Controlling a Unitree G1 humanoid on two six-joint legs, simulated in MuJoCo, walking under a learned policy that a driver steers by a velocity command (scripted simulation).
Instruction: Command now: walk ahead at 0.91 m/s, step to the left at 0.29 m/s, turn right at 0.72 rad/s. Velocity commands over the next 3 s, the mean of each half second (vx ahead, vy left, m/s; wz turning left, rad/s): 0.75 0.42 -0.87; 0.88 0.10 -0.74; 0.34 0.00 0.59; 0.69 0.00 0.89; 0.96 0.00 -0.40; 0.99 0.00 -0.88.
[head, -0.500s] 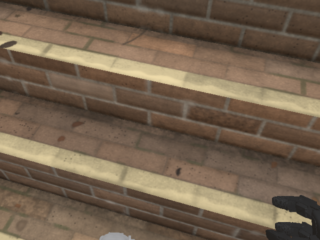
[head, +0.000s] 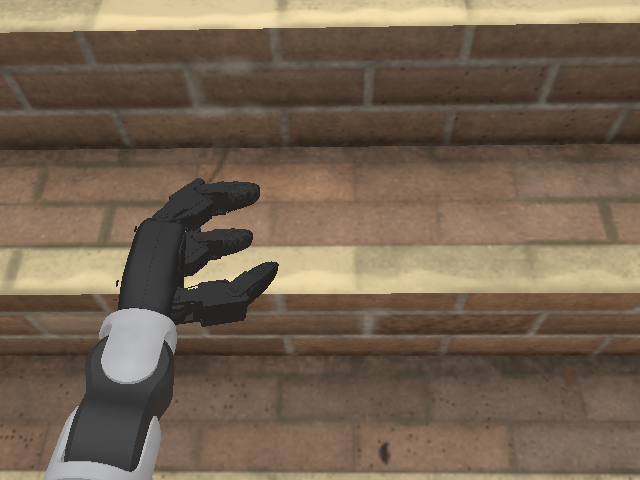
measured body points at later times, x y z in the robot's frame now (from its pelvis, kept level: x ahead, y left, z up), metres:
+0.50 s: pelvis +0.21 +0.05 +0.17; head +0.24 +0.03 +0.62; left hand +0.55 +0.10 +0.12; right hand +0.07 -0.13 +0.03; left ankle +0.06 +0.12 -0.55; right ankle +0.28 -0.03 -0.36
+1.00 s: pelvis +0.50 +0.03 +0.49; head +0.53 +0.06 +0.94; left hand +0.80 +0.13 +0.39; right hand +0.47 -0.24 +0.40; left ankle +0.60 +0.13 -0.17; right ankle +0.37 -0.04 -0.03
